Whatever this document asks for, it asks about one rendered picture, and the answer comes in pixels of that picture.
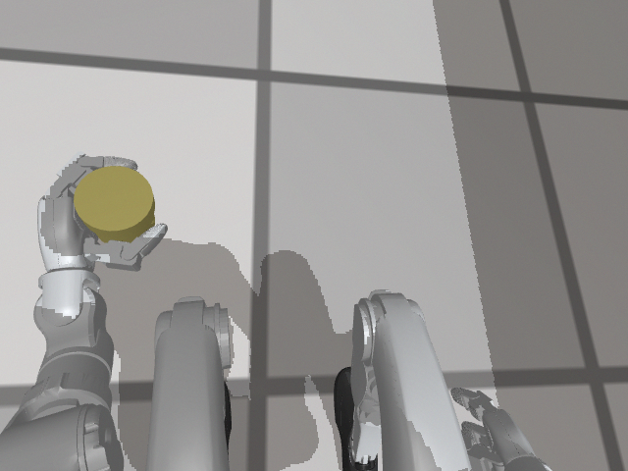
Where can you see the right robot foot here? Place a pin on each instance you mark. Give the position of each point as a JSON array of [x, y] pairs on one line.
[[344, 407]]

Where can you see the left robot arm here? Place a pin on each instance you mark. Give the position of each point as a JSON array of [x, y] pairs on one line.
[[64, 422]]

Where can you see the right robot hand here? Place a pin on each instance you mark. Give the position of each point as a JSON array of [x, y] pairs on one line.
[[492, 447]]

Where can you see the left robot hand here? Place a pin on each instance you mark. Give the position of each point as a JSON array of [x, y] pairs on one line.
[[65, 241]]

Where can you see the cup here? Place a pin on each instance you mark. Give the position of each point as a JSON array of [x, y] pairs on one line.
[[116, 203]]

